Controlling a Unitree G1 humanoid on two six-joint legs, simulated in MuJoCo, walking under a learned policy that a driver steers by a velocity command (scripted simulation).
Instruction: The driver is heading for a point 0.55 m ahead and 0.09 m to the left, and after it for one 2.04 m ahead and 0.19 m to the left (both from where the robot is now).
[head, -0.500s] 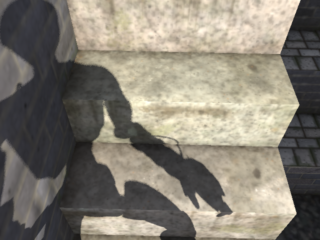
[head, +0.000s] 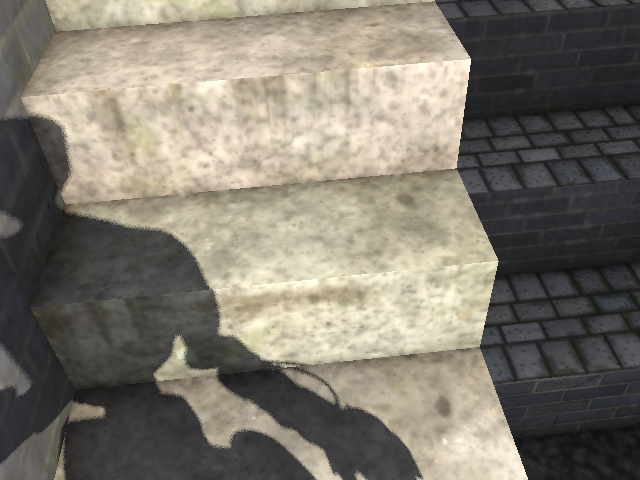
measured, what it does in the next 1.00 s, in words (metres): climbs: left foot 0.20 m higher, then right foot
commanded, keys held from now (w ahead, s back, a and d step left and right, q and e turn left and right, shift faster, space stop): w+q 0.28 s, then w+e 0.72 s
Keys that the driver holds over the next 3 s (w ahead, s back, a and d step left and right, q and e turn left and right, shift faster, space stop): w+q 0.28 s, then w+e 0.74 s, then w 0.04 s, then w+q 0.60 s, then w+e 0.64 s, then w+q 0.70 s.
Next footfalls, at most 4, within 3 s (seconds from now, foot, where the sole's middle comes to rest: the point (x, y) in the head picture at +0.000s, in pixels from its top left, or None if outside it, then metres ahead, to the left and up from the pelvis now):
0.28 left None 0.21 0.31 -0.57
0.88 right None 0.24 -0.09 -0.57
1.66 left None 0.18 0.35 -0.57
2.10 right None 0.09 -0.13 -0.56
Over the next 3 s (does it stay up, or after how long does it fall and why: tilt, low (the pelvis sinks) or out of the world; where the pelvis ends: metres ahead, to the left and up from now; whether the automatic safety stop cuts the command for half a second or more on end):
stays up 0.15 0.03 0.09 its command is cut before an obstacle after 0.3 s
